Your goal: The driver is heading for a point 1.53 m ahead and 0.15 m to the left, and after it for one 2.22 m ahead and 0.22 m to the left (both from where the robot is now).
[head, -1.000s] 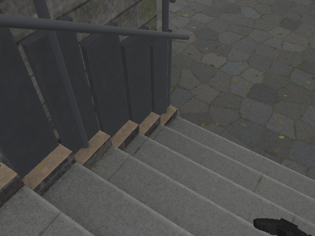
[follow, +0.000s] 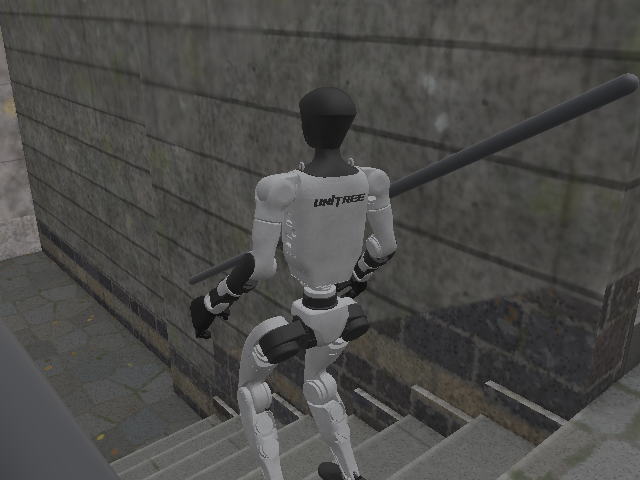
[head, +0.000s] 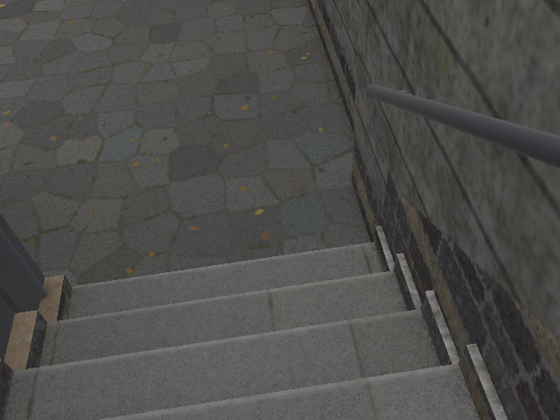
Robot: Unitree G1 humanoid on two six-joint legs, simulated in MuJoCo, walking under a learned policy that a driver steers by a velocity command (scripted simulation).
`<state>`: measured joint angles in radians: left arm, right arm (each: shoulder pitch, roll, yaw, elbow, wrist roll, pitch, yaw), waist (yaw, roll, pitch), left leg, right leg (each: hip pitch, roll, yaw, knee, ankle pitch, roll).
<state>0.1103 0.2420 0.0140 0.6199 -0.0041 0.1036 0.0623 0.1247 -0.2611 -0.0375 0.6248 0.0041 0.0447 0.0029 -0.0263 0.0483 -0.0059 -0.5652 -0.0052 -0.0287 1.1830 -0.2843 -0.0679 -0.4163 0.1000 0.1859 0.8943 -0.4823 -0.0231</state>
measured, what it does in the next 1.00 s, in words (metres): goes down: left foot, then left foot 0.18 m lower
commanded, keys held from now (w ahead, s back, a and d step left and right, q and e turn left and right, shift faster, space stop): no key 0.12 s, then w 0.88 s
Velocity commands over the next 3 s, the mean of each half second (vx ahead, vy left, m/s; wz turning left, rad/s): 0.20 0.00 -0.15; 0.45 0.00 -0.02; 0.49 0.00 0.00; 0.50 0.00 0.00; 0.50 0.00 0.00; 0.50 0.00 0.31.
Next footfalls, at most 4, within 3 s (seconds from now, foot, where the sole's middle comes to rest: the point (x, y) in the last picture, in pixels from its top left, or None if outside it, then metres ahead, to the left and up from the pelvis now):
0.02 left None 0.01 0.14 -0.73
0.86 left None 0.29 0.18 -0.91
1.40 right None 0.62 -0.04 -1.09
1.90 left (251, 364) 0.90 0.20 -1.27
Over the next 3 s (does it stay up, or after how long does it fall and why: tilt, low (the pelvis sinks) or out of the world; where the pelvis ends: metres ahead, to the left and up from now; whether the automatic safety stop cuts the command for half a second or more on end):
stays up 1.38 0.15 -0.82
